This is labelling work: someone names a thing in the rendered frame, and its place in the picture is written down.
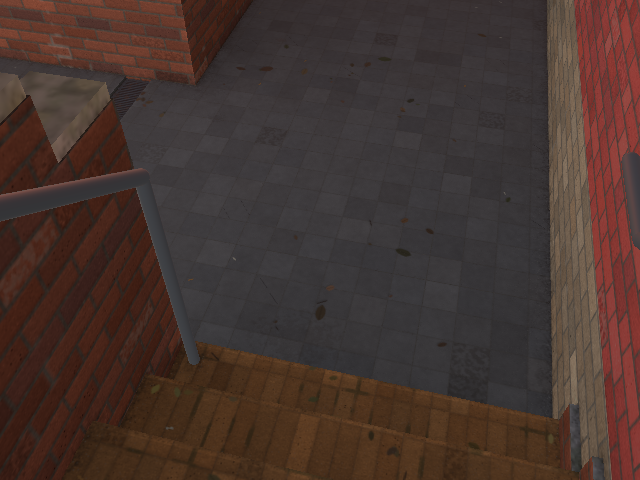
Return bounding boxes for stairs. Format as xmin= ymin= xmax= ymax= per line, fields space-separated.
xmin=62 ymin=341 xmax=579 ymax=480

